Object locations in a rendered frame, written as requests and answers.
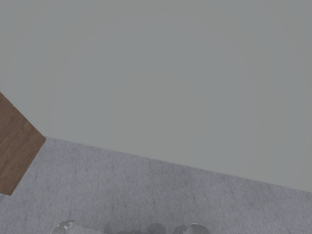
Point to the right robot thigh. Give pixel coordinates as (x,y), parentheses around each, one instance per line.
(196,229)

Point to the cupboard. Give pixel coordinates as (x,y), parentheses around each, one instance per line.
(19,144)

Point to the left robot hand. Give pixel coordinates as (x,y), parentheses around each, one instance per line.
(64,227)

